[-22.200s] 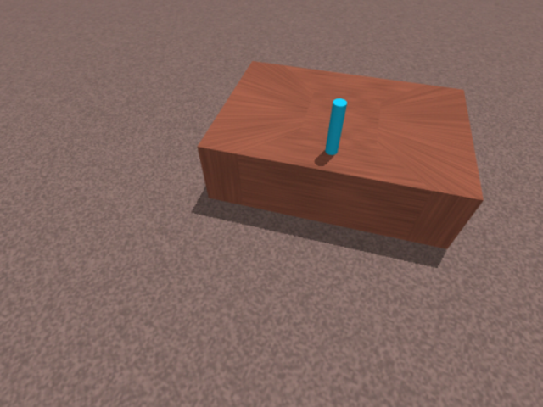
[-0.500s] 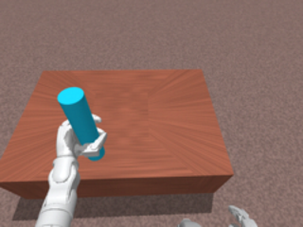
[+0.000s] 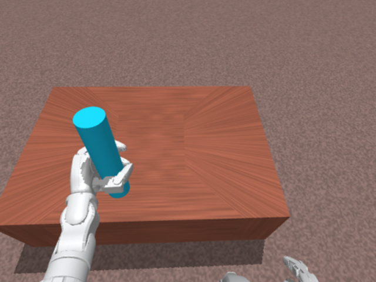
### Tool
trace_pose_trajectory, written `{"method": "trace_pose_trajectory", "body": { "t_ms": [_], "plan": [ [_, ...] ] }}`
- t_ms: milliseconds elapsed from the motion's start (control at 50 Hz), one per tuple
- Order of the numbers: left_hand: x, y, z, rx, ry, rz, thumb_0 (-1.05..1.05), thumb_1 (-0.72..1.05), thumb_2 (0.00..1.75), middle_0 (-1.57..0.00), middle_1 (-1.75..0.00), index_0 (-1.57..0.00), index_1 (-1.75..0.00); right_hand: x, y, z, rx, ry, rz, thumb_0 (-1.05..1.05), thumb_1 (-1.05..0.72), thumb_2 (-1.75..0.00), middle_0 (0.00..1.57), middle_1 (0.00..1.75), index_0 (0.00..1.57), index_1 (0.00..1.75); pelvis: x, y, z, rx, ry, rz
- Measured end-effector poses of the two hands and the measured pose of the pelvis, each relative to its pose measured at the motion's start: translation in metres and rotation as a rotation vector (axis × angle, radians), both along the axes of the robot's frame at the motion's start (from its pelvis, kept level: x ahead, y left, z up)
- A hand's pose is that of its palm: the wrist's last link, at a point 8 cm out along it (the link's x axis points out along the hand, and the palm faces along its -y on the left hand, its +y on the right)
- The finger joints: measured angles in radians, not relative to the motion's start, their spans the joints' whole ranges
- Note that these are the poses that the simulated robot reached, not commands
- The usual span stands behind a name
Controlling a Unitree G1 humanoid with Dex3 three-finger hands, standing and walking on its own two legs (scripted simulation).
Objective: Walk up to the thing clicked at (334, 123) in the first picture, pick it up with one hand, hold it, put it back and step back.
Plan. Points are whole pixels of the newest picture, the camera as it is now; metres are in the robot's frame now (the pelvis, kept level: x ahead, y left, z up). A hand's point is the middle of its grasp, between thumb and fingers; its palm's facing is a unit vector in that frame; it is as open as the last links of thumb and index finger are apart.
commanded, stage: hold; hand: left
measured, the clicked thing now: (107, 159) +0.34 +0.18 +0.07
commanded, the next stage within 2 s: crouch in 1.20 s
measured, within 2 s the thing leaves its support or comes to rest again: neither
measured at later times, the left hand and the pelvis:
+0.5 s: hand (116, 165) +0.34 +0.16 +0.05, palm faces +0.14 -0.99 -0.02, open 7.1 cm; pelvis +0.00 +0.00 +0.00, yaw +0 degrees
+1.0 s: hand (119, 165) +0.35 +0.16 +0.04, palm faces +0.12 -0.99 -0.03, open 7.1 cm; pelvis +0.01 -0.01 +0.00, yaw +0 degrees
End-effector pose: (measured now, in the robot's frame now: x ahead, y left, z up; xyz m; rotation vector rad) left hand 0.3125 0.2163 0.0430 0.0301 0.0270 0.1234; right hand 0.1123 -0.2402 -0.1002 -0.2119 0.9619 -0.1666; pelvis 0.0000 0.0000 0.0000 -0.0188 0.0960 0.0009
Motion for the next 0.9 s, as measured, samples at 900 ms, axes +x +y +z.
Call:
{"method": "trace_pose_trajectory", "body": {
  "t_ms": [900],
  "plan": [
    [0.008, -0.002, 0.004, 0.003, -0.01, 0.019, 0.02, -0.03, 1.11, -0.92, -1.09, -0.89, -1.09, 0.01, -0.007, -0.003, 0.01, 0.011, 0.001, 0.01, -0.9, -0.9, 0.2, 0.3, 0.2, 0.3, 0.009, -0.007, 0.0, 0.005, 0.008, 0.007]
  ]
}}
